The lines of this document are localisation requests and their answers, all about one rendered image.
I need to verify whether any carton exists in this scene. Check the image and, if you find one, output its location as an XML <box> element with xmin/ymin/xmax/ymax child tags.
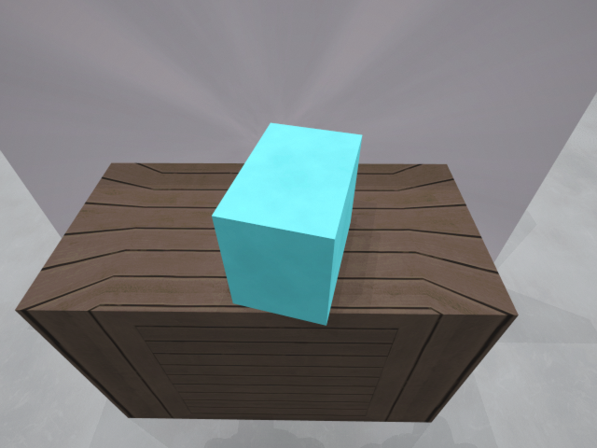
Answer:
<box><xmin>212</xmin><ymin>123</ymin><xmax>362</xmax><ymax>326</ymax></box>

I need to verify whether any pedestal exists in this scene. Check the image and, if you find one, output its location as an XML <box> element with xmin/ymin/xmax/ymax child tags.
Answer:
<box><xmin>15</xmin><ymin>163</ymin><xmax>518</xmax><ymax>423</ymax></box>

